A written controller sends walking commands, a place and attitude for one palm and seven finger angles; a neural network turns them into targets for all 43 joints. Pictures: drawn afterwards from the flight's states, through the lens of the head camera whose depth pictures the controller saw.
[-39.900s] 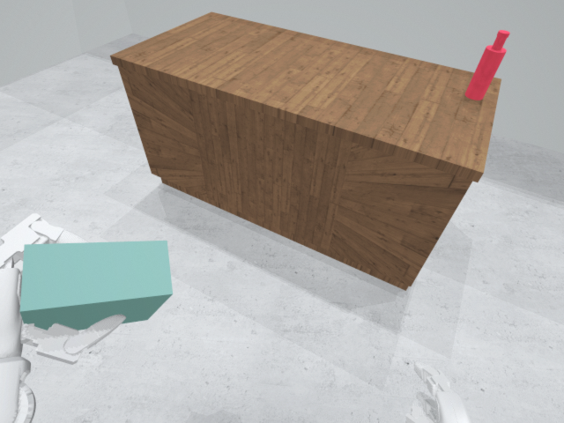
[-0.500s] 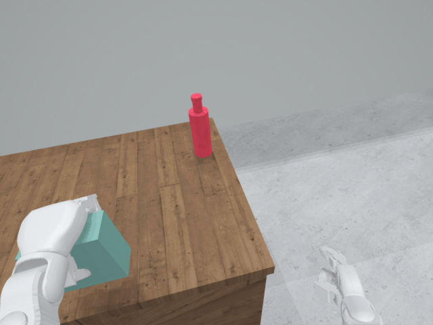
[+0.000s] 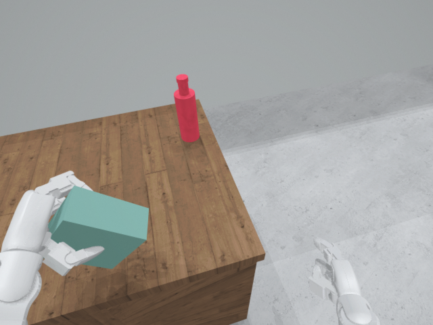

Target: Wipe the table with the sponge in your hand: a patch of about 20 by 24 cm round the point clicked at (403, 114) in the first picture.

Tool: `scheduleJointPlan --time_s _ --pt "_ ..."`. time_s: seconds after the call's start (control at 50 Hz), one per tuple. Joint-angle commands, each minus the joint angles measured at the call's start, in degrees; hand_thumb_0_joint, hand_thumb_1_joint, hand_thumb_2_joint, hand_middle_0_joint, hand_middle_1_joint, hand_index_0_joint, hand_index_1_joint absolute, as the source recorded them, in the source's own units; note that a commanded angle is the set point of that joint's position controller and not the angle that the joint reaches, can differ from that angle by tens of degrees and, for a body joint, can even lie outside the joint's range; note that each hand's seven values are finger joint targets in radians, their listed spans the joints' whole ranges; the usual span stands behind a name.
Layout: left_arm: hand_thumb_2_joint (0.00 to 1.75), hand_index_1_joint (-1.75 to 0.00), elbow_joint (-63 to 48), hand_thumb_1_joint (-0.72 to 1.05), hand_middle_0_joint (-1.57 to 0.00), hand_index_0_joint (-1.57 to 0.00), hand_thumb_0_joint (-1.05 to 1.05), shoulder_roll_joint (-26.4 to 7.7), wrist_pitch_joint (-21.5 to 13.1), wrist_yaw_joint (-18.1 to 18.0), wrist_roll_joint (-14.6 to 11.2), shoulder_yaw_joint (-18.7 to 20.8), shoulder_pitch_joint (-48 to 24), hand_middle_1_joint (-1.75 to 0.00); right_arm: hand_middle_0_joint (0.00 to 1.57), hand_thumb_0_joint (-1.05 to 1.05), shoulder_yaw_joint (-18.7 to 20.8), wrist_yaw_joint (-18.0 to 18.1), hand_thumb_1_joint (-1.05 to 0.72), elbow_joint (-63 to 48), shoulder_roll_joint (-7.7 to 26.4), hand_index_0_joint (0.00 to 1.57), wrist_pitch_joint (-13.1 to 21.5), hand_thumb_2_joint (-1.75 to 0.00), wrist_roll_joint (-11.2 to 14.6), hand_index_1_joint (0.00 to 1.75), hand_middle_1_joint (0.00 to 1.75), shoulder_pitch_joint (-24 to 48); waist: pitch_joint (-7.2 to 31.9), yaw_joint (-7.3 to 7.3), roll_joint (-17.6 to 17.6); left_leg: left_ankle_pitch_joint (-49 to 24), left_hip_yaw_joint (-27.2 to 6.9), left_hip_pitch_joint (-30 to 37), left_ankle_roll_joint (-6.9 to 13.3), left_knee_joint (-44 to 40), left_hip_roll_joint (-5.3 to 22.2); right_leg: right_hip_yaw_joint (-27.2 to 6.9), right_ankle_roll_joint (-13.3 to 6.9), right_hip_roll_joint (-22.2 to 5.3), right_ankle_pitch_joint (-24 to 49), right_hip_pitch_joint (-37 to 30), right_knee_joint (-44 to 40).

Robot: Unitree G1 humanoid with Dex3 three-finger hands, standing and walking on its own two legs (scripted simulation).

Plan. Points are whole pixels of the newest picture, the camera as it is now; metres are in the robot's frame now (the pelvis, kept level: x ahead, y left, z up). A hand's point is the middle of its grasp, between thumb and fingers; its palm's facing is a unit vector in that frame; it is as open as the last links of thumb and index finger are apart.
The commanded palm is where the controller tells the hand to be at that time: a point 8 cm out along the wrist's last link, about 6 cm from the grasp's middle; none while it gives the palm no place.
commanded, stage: step back with the hand held close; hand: left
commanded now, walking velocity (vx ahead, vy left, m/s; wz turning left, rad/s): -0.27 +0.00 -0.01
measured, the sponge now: (107, 234) +0.22 +0.22 +0.09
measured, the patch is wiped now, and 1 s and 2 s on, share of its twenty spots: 1.00 1.00 1.00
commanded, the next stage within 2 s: stop stepping back and stand still in 1.30 s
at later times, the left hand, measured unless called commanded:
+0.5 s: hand (35, 239) +0.18 +0.29 +0.15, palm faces +0.39 -0.82 -0.42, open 10.1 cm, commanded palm +0.12 +0.32 +0.18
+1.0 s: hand (27, 279) +0.12 +0.24 +0.17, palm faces +0.36 -0.86 -0.36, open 10.1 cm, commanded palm +0.05 +0.30 +0.18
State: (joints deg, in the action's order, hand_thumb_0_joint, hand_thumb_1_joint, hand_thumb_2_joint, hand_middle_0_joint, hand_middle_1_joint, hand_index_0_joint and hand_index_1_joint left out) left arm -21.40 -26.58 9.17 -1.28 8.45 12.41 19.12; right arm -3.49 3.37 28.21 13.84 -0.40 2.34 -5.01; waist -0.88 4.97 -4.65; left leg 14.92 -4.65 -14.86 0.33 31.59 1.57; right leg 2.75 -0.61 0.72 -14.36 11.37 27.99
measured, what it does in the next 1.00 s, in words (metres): walks backwards: right foot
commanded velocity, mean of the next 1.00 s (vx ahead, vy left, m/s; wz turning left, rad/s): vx -0.32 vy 0.00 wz -0.05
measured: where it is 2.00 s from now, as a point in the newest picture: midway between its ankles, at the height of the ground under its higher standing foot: outside the picture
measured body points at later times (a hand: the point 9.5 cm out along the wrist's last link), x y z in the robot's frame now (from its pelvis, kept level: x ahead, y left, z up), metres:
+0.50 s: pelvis -0.03 +0.03 -0.02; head -0.03 +0.05 +0.43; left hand +0.15 +0.33 +0.17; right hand +0.14 -0.19 -0.09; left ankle +0.03 +0.14 -0.74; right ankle +0.01 -0.11 -0.74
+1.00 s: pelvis -0.10 +0.02 -0.01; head -0.08 +0.02 +0.44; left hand +0.09 +0.29 +0.19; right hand +0.09 -0.19 -0.10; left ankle -0.01 +0.14 -0.72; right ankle -0.13 -0.09 -0.74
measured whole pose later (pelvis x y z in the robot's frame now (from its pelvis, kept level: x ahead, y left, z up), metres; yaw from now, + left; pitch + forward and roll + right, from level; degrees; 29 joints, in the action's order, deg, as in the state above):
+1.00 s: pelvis -0.10 +0.02 -0.01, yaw +1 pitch +1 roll -4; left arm -34.8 -19.6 -5.2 -6.8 -2.4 17.8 23.4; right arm -2.2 2.2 34.2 10.4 4.6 1.2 -8.8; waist -1.8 0.9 -3.6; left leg 15.3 -3.5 -32.2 -1.2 44.4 3.7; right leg 2.3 -1.8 5.2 -19.3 14.9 32.5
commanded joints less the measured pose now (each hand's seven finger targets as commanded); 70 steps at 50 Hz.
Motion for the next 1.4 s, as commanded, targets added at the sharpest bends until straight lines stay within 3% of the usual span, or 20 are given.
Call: scheduleJointPlan --time_s 0.0,0.06,0.24,0.42,0.48,0.52,0.6,0.66,0.7,0.74,0.82,0.9,0.96,1.04,1.14,1.16,1.2,1.24,1.3,1.38 --pt "1.3 -1.6 -23.2 0.1 -1.2 -1.2 0.0 -7.8 -11.2 -5.2 -12.2 11.6 -1.7 -1.6 0.2 0.0 3.2 1.5 -0.9 -8.3 5.3 0.2 2.4 -0.9 -0.7 0.3 0.3 1.3 13.0 -3.65 3.4 -6.8 0.2 5.9 1.8 1.6 1.1 -5.1 -2.4 -10.4 16.3 3.2 -2.3" --pt "1.3 -1.6 -31.0 0.1 -1.2 -1.2 0.0 -8.2 -13.1 -6.8 -12.6 14.3 6.9 -1.6 0.2 0.0 4.3 1.4 -0.9 -9.0 6.9 0.2 2.3 -0.9 -1.2 0.3 0.3 1.0 16.5 -3.03 -9.4 -20.8 -3.5 1.6 2.6 0.3 3.6 -2.7 -1.0 -7.2 18.9 -0.5 3.3" --pt "1.3 -1.6 -22.5 0.1 -1.2 -1.2 0.0 -6.8 -14.8 -7.9 -13.7 16.3 10.2 -1.6 0.2 0.0 6.2 2.0 -0.9 -6.1 6.7 0.2 1.8 -0.9 -0.4 0.3 0.3 -1.0 12.1 -5.07 4.1 -9.2 -5.4 -5.2 1.4 3.1 3.6 -3.0 -2.0 -8.8 13.1 6.2 3.5" --pt "1.3 -1.6 -28.8 0.1 -1.2 -1.2 0.0 -5.9 -16.8 -7.7 -11.0 14.5 2.8 -1.6 0.2 0.0 5.5 1.6 -0.9 -6.1 8.1 0.2 6.0 -0.9 -1.7 0.3 0.3 0.4 7.2 -4.11 -7.8 13.6 -13.4 -21.2 6.3 -11.6 8.7 -2.0 1.3 0.0 -2.6 -1.9 11.8" --pt "1.3 -1.6 -28.0 0.1 -1.2 -1.2 0.0 -8.8 -16.9 -7.8 -10.8 16.9 4.4 -1.6 0.2 0.0 5.6 1.3 -0.9 -5.9 7.8 0.2 6.3 -0.9 -1.5 0.3 0.3 -0.6 8.3 -4.49 0.0 19.9 -7.8 -22.8 4.5 -2.8 4.0 -6.2 -0.9 -4.8 4.9 -2.5 5.4" --pt "1.3 -1.6 -27.6 0.1 -1.2 -1.2 0.0 -7.1 -17.5 -7.7 -10.9 15.3 3.6 -1.6 0.2 0.0 5.7 1.2 -0.9 -6.1 6.9 0.2 6.1 -0.9 -1.6 0.3 0.3 -1.2 5.5 -5.2 5.6 24.2 -4.6 -20.2 2.7 5.9 1.1 -11.1 -3.5 -9.7 -7.4 8.1 -1.0" --pt "1.3 -1.6 -26.2 0.1 -1.2 -1.2 0.0 -6.1 -17.2 -8.0 -12.3 14.1 3.9 -1.6 0.2 0.0 4.5 1.1 -0.9 -3.8 4.9 0.2 4.8 -0.9 -1.8 0.3 0.3 -1.6 8.1 -6.87 9.1 9.3 -0.8 -4.0 -0.1 17.8 0.7 -11.1 -6.6 -16.4 3.2 21.3 -3.3" --pt "1.3 -1.6 -26.7 0.1 -1.2 -1.2 0.0 -7.5 -17.6 -8.1 -12.2 16.9 3.4 -1.6 0.2 0.0 5.5 1.4 -0.9 -6.3 7.2 0.2 4.6 -0.9 -1.4 0.3 0.3 -0.1 7.9 -5.77 -2.8 11.6 -9.2 -11.0 3.0 -2.8 6.4 -3.1 -0.6 -5.3 1.2 15.8 10.9" --pt "1.3 -1.6 -26.7 0.1 -1.2 -1.2 0.0 -5.4 -18.2 -7.8 -11.2 16.8 2.9 -1.6 0.2 0.0 5.9 0.9 -0.9 -6.3 6.7 0.2 5.5 -0.9 -2.0 0.3 0.3 0.2 7.4 -5.67 -17.7 26.3 -18.7 -21.2 7.1 -17.7 14.4 -1.5 1.9 1.9 -12.2 9.0 31.6" --pt "1.3 -1.6 -26.9 0.1 -1.2 -1.2 0.0 -6.7 -19.1 -7.8 -10.4 17.7 -1.2 -1.6 0.2 0.0 6.4 0.3 -0.9 -5.3 6.5 0.2 6.5 -0.9 -2.5 0.3 0.3 -0.2 5.9 -5.43 -12.2 23.7 -17.1 -26.1 9.0 -16.8 15.4 -3.9 2.5 2.1 -12.5 7.1 40.4" --pt "1.3 -1.6 -28.6 0.1 -1.2 -1.2 0.0 -3.2 -18.6 -7.5 -12.0 13.5 -0.7 -1.6 0.2 0.0 5.6 -0.2 -0.9 -4.1 5.4 0.2 8.5 -0.9 -2.0 0.3 0.3 -0.9 8.3 -4.46 -6.5 2.7 -11.2 -5.4 6.6 -9.5 12.1 -3.4 1.8 0.8 -14.0 13.9 17.4" --pt "1.3 -1.6 -27.9 0.1 -1.2 -1.2 0.0 -2.5 -18.8 -6.4 -11.4 11.4 0.3 -1.6 0.2 0.0 4.2 -0.4 -0.9 -2.5 4.6 0.2 8.8 -0.9 -1.9 0.3 0.3 0.0 11.4 -4.16 -7.1 -5.7 -7.2 -1.2 3.3 0.5 9.2 -4.4 0.3 -0.8 7.3 4.5 -8.0" --pt "1.3 -1.6 -26.0 0.1 -1.2 -1.2 0.0 -5.4 -19.1 -6.5 -11.9 11.6 2.1 -1.6 0.2 0.0 6.6 0.1 -0.9 -3.3 3.8 0.2 6.8 -0.9 0.3 0.3 0.3 -0.2 13.1 -4.34 24.1 13.6 4.4 -12.3 -2.9 32.7 -3.6 -19.2 -8.3 -20.8 44.7 1.8 -8.6" --pt "1.3 -1.6 -22.2 0.1 -1.2 -1.2 0.0 -6.7 -18.6 -7.1 -12.3 16.4 8.8 -1.6 0.2 0.0 2.7 0.6 -0.9 -4.6 0.0 0.2 2.7 -0.9 -1.3 0.3 0.3 4.1 9.7 -5.68 7.9 13.7 1.1 -18.8 -2.7 35.8 -0.1 -12.5 -8.1 -18.7 51.0 0.0 -3.2" --pt "1.3 -1.6 -23.5 0.1 -1.2 -1.2 0.0 -7.3 -19.5 -8.2 -12.9 18.0 10.9 -1.6 0.2 0.0 4.2 1.9 -0.9 -5.7 2.5 0.2 1.5 -0.9 -0.4 0.3 0.3 2.8 14.4 -6.36 8.3 -1.4 6.5 -8.3 -2.2 -4.7 -0.2 -8.5 -3.7 -14.0 56.2 -7.3 9.3" --pt "1.3 -1.6 -26.0 0.1 -1.2 -1.2 0.0 -7.4 -19.8 -8.4 -13.4 17.9 12.1 -1.6 0.2 0.0 5.2 1.9 -0.9 -5.9 3.5 0.2 1.7 -0.9 -0.2 0.3 0.3 1.9 16.1 -6.22 5.3 -13.3 5.8 -1.8 -1.5 -10.9 2.4 -7.1 -2.1 -11.7 45.6 -4.6 11.9" --pt "1.3 -1.6 -32.1 0.1 -1.2 -1.2 0.0 -6.7 -20.2 -8.6 -13.4 17.6 14.2 -1.6 0.2 0.0 7.6 0.7 -0.9 -6.1 4.8 0.2 3.0 -0.9 -0.3 0.3 0.3 0.6 19.1 -4.88 -8.2 -54.4 -6.6 17.5 4.4 -6.2 17.4 -5.0 1.6 -3.8 -2.9 17.6 18.5" --pt "1.3 -1.6 -32.1 0.1 -1.2 -1.2 0.0 -5.7 -20.0 -8.1 -12.1 17.8 15.6 -1.6 0.2 0.0 8.7 -0.7 -0.9 -4.3 5.1 0.2 4.9 -0.9 -0.5 0.3 0.3 -1.3 18.5 -5.08 -7.5 -61.9 -5.0 22.3 6.9 -2.2 18.5 -5.1 2.0 -1.1 -15.2 24.9 23.1" --pt "1.3 -1.6 -38.5 0.1 -1.2 -1.2 0.0 -5.5 -17.9 -8.4 -12.1 16.2 11.6 -1.6 0.2 0.0 7.4 -1.2 -0.9 -3.2 4.3 0.2 6.5 -0.9 -1.4 0.3 0.3 -1.3 16.3 -5.52 -9.3 -60.7 -3.9 18.1 6.1 -1.4 16.9 -5.4 2.7 -2.1 -9.9 20.9 18.7" --pt "1.3 -1.6 -32.1 0.1 -1.2 -1.2 0.0 -5.6 -16.0 -8.7 -11.6 15.7 8.3 -1.6 0.2 0.0 7.1 -0.9 -0.9 -2.8 5.8 0.2 7.4 -0.9 -1.4 0.3 0.3 -0.6 10.4 -5.0 -8.2 -36.1 -1.5 3.2 3.6 -3.0 15.5 -2.6 2.5 -1.8 -1.3 9.4 9.1"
